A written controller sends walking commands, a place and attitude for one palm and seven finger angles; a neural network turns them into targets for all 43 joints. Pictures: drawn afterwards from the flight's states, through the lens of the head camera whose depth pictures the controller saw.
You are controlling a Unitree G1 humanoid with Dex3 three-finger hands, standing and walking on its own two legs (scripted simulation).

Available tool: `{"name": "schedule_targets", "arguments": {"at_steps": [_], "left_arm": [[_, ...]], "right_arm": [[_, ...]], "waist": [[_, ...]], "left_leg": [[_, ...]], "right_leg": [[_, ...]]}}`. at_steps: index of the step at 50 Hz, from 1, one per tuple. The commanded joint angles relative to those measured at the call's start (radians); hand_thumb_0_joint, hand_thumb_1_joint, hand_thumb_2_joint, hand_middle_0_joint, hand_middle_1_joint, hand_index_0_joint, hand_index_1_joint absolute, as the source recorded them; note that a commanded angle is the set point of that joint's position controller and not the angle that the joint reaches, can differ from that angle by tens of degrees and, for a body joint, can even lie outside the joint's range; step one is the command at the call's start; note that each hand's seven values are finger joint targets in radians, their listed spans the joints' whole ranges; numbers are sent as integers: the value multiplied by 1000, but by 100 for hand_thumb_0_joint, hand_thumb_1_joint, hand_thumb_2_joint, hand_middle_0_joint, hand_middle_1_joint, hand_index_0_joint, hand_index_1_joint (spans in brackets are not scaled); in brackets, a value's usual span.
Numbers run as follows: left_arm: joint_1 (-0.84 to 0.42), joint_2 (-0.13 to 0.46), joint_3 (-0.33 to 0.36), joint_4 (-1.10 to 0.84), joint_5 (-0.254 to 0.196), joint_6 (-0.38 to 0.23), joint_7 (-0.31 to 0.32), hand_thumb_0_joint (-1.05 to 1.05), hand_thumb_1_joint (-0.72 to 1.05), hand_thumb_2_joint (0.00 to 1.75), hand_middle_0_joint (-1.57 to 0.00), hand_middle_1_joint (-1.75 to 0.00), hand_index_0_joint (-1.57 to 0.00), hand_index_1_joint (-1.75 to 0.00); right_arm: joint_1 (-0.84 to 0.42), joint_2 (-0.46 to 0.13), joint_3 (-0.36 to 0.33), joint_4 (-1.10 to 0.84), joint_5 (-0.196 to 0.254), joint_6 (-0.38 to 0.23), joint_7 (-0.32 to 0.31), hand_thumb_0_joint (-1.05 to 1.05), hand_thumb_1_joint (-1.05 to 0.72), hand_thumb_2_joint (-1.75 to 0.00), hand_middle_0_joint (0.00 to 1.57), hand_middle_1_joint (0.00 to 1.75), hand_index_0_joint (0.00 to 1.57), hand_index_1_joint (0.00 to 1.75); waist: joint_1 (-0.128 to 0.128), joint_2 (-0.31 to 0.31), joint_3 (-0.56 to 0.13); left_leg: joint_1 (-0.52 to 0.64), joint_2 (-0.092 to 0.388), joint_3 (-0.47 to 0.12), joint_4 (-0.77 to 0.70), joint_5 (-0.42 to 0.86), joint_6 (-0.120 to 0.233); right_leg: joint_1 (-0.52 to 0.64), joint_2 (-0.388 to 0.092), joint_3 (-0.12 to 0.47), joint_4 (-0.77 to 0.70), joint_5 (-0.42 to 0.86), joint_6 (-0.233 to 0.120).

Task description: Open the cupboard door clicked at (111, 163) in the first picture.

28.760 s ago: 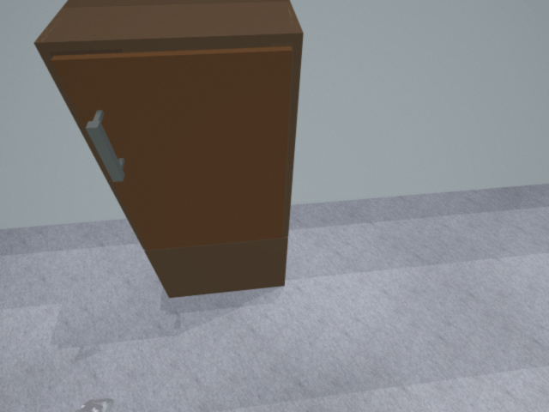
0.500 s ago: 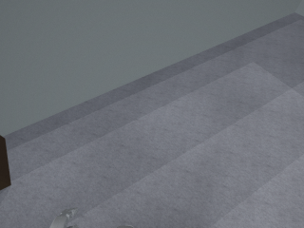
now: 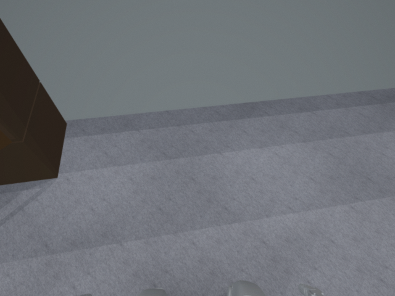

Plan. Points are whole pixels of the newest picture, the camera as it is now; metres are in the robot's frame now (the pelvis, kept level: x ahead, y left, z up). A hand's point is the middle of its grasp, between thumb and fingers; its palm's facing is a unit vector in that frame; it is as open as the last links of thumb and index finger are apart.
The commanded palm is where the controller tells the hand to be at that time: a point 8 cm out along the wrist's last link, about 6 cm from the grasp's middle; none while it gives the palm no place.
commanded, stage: turn to face it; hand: left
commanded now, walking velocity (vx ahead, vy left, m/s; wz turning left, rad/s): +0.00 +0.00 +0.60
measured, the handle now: out of the picture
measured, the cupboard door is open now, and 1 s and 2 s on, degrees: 43 43 43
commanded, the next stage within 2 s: take the last steps up to it in 1.50 s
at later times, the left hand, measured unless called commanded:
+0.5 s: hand out of the picture +0.02 +0.15 -0.16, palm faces +0.32 -0.92 -0.23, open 7.3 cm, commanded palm none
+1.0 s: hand out of the picture +0.01 +0.15 -0.14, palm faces +0.56 -0.77 -0.30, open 7.4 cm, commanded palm none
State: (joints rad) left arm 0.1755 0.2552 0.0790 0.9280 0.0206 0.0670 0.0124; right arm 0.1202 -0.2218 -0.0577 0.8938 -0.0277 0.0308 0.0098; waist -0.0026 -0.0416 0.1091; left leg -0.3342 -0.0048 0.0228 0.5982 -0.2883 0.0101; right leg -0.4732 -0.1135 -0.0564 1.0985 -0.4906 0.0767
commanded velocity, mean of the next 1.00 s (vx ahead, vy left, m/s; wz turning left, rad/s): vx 0.00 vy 0.00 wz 0.60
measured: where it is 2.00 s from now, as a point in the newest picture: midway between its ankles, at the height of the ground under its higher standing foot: outside the picture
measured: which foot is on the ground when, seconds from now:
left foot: down 0.00-0.20, up 0.22-0.54, down 0.56-0.90, up 0.92-1.00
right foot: up 0.00-0.18, down 0.20-0.56, up 0.58-0.88, down 0.90-1.00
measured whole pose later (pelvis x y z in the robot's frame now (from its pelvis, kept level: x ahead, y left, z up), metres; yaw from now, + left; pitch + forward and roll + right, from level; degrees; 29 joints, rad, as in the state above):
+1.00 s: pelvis +0.04 -0.08 +0.00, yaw +36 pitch +0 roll +1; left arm 0.16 0.19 0.04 0.86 0.02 0.01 0.02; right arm 0.16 -0.26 -0.09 0.94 -0.02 0.08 0.02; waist -0.02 0.05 0.10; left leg -0.49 -0.04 -0.06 1.07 -0.47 -0.04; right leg -0.28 -0.07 -0.10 0.60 -0.32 0.00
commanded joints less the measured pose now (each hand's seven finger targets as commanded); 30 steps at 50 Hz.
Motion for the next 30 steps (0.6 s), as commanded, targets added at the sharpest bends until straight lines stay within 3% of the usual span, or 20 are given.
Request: {"name": "schedule_targets", "arguments": {"at_steps": [1,5,7,8,9,10,11,12,13,14,15,18,21,23,25,26,27,28,29,30], "left_arm": [[-17,59,15,-106,-6,-34,-8,0,90,90,-20,-30,-20,-30],[2,54,10,-116,-7,-40,-8,0,90,90,-20,-30,-20,-30],[68,63,12,-106,-8,-52,-6,0,90,90,-20,-30,-20,-30],[121,82,20,-96,-7,-59,-1,0,90,90,-20,-30,-20,-30],[157,156,35,-94,7,-71,8,0,90,90,-20,-30,-20,-30],[146,232,43,-103,15,-73,14,0,90,90,-20,-30,-20,-30],[116,203,32,-114,6,-76,19,0,90,90,-20,-30,-20,-30],[53,169,29,-128,4,-71,26,0,90,90,-20,-30,-20,-30],[3,130,16,-137,3,-71,24,0,90,90,-20,-30,-20,-30],[-16,108,8,-143,4,-74,23,0,90,90,-20,-30,-20,-30],[-7,105,7,-142,5,-78,23,0,90,90,-20,-30,-20,-30],[70,133,17,-113,7,-81,21,0,90,90,-20,-30,-20,-30],[113,160,27,-88,8,-80,19,0,90,90,-20,-30,-20,-30],[118,170,35,-80,8,-77,17,0,90,90,-20,-30,-20,-30],[96,172,41,-78,0,-74,12,0,90,90,-20,-30,-20,-30],[78,159,39,-89,-9,-72,8,0,90,90,-20,-30,-20,-30],[69,95,27,-124,-13,-67,0,0,90,90,-20,-30,-20,-30],[-4,62,4,-169,-8,-58,3,0,90,90,-20,-30,-20,-30],[-58,74,7,-169,0,-43,12,0,90,90,-20,-30,-20,-30],[-76,63,9,-153,-5,-42,13,0,90,90,-20,-30,-20,-30]], "right_arm": [[34,-213,-53,-54,-1,-14,-21,0,-90,-90,20,30,20,30],[11,-221,-61,-61,-4,-2,-14,0,-90,-90,20,30,20,30],[-16,-220,-66,-73,2,3,-13,0,-90,-90,20,30,20,30],[-39,-204,-65,-83,8,5,-11,0,-90,-90,20,30,20,30],[-32,-144,-58,-97,18,6,-6,0,-90,-90,20,30,20,30],[-44,-97,-49,-121,18,3,0,0,-90,-90,20,30,20,30],[-34,-149,-57,-106,9,12,3,0,-90,-90,20,30,20,30],[-32,-132,-65,-97,10,22,5,0,-90,-90,20,30,20,30],[-29,-131,-58,-75,7,25,11,0,-90,-90,20,30,20,30],[-17,-112,-50,-66,8,26,17,0,-90,-90,20,30,20,30],[-22,-96,-42,-62,11,27,20,0,-90,-90,20,30,20,30],[-64,-63,-28,-64,16,25,26,0,-90,-90,20,30,20,30],[-89,-53,-18,-70,20,15,26,0,-90,-90,20,30,20,30],[-71,-59,-18,-72,21,8,23,0,-90,-90,20,30,20,30],[-11,-84,-22,-59,16,1,20,0,-90,-90,20,30,20,30],[55,-128,-36,-42,12,-7,18,0,-90,-90,20,30,20,30],[120,-238,-64,-38,3,-14,13,0,-90,-90,20,30,20,30],[194,-302,-77,-17,5,-5,3,0,-90,-90,20,30,20,30],[209,-281,-74,-6,5,-6,-9,0,-90,-90,20,30,20,30],[174,-265,-71,-18,2,-9,-22,0,-90,-90,20,30,20,30]], "waist": [[-15,186,-148],[-10,218,-148],[19,189,-165],[49,152,-177],[68,-59,-175],[75,-298,-143],[55,-244,-132],[21,-238,-113],[-1,-212,-78],[-19,-176,-88],[-14,-172,-97],[25,-135,-134],[52,-161,-156],[48,-170,-161],[9,-137,-182],[-34,-44,-222],[-67,254,-266],[-105,336,-252],[-110,239,-247],[-92,267,-219]], "left_leg": [[130,231,-243,-246,322,142],[69,205,-287,-229,225,134],[13,178,-292,-164,236,111],[-65,139,-273,-104,160,77],[-223,28,-176,79,-35,10],[-317,-82,-44,364,-324,-48],[-278,-15,-111,560,-297,-34],[-279,4,-107,646,-253,-38],[-273,32,-88,685,-184,-49],[-257,35,-64,655,-153,-62],[-235,35,-36,594,-152,-70],[-184,20,31,372,-165,-78],[-134,7,71,205,-175,-67],[-77,1,91,96,-146,-57],[56,-3,96,-77,-13,-41],[224,39,47,-177,164,-14],[413,296,-294,-198,502,100],[403,440,-434,-204,770,231],[377,419,-419,-202,691,235],[316,367,-388,-206,628,219]], "right_leg": [[-28,20,39,-71,52,5],[98,74,5,-299,55,-3],[236,105,-15,-474,152,-9],[354,82,-5,-617,234,-14],[471,-105,193,-787,180,-66],[427,-363,447,-866,259,-188],[301,-378,417,-863,216,-233],[262,-333,371,-848,237,-224],[245,-271,247,-812,334,-210],[262,-229,141,-776,461,-194],[283,-217,84,-755,553,-186],[399,-216,5,-701,731,-175],[458,-240,-8,-657,820,-183],[455,-255,-27,-617,832,-172],[400,-242,-79,-521,783,-124],[288,-221,-118,-385,696,-78],[9,-81,-155,-158,176,-4],[-122,-18,-63,-13,-202,7],[-160,-22,14,64,-154,4],[-165,-21,45,90,-94,7]]}}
